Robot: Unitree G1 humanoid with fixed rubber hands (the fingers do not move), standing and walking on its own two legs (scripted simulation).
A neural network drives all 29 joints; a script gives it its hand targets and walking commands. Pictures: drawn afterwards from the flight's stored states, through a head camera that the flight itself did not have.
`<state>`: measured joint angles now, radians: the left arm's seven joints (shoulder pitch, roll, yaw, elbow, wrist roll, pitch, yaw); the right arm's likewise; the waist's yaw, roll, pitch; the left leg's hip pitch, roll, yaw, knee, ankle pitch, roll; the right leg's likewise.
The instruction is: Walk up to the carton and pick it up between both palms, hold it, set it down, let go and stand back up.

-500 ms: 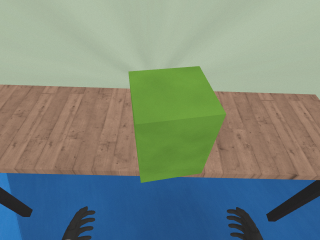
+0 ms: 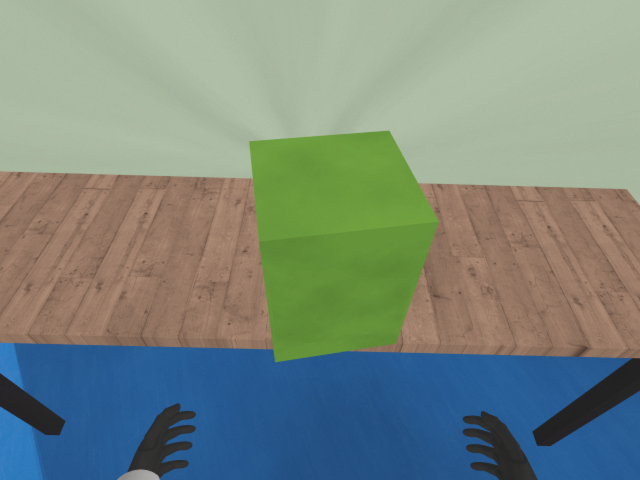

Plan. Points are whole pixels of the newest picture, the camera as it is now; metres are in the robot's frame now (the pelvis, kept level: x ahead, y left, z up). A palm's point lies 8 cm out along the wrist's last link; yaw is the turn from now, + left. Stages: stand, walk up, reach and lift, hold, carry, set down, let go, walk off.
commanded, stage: stand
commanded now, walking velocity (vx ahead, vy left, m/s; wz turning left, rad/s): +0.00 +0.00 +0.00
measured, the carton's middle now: (329, 251) +0.43 +0.00 +0.03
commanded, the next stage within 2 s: none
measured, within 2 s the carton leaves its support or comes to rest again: neither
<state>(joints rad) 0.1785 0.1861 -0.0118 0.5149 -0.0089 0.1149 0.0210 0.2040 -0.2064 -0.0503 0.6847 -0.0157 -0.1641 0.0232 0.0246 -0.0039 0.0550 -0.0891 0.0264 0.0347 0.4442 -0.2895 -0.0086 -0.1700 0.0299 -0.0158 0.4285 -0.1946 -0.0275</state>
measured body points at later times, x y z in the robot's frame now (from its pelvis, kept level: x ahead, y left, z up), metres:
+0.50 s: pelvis -0.03 +0.01 +0.00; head -0.04 +0.02 +0.45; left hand +0.07 +0.27 -0.12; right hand +0.05 -0.25 -0.11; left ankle -0.03 +0.12 -0.74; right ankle +0.03 -0.10 -0.74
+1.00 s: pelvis -0.03 +0.04 -0.01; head -0.04 +0.04 +0.44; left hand +0.02 +0.29 -0.14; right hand +0.03 -0.23 -0.12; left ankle -0.03 +0.12 -0.74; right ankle +0.03 -0.10 -0.74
